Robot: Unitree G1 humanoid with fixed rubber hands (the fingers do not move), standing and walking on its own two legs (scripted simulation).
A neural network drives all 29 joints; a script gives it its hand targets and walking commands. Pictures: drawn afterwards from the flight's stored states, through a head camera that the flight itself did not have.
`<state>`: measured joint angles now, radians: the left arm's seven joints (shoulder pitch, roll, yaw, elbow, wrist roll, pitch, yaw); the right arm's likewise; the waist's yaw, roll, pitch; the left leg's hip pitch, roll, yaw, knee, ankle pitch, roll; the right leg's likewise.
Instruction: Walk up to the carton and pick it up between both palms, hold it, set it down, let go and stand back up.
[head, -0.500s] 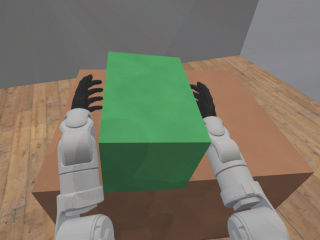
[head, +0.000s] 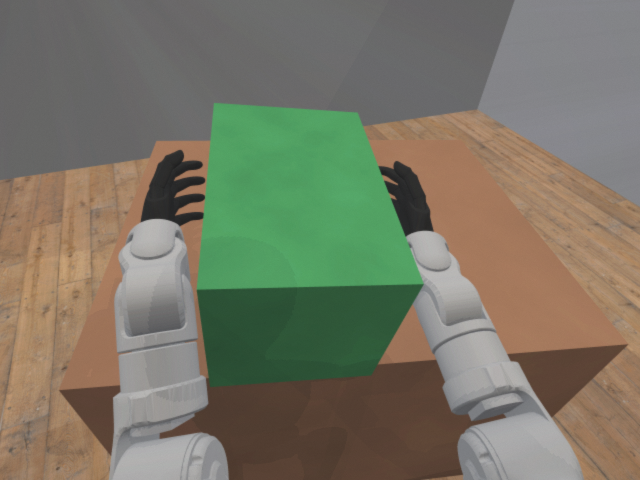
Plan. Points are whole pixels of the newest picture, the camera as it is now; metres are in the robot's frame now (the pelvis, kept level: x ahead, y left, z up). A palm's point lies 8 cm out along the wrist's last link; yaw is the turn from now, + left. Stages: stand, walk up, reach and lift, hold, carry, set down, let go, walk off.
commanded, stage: hold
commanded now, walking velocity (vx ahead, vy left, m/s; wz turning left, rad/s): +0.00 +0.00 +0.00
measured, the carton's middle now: (291, 236) +0.38 +0.01 +0.14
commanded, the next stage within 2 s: none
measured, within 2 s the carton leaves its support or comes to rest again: neither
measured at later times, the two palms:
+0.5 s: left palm (162, 220) +0.36 +0.15 +0.20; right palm (411, 227) +0.35 -0.14 +0.17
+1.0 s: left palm (162, 222) +0.35 +0.15 +0.20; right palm (411, 229) +0.35 -0.13 +0.17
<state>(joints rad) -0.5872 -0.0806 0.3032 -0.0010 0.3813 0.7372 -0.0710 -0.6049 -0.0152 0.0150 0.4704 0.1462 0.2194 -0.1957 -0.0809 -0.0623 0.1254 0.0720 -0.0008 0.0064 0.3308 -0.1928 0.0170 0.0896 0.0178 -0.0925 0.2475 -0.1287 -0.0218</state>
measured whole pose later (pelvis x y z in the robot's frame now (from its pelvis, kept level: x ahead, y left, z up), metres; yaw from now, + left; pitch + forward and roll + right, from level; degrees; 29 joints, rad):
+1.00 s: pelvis +0.00 +0.00 +0.00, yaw +0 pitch -12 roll -1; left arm -0.60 -0.07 0.30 0.01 0.38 0.74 -0.07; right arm -0.61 -0.01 0.00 0.47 0.14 0.22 -0.19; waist -0.08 -0.06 0.13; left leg 0.06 0.00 0.01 0.33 -0.19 0.02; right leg 0.07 0.01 -0.09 0.25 -0.12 -0.02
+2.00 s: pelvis +0.00 +0.00 +0.00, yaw +0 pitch -11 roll -1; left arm -0.60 -0.08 0.30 -0.02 0.39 0.75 -0.07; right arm -0.62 -0.01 0.00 0.47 0.13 0.21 -0.19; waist -0.08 -0.07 0.14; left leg 0.06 0.00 0.01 0.31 -0.18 0.01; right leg 0.07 0.02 -0.10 0.25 -0.12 -0.03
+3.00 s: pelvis +0.00 +0.00 +0.00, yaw +0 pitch -11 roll -1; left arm -0.63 -0.08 0.31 0.00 0.39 0.74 -0.07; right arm -0.63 0.00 -0.02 0.48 0.12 0.20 -0.18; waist -0.08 -0.07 0.15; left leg 0.06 0.00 0.01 0.32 -0.18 0.01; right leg 0.07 0.02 -0.10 0.25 -0.12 -0.03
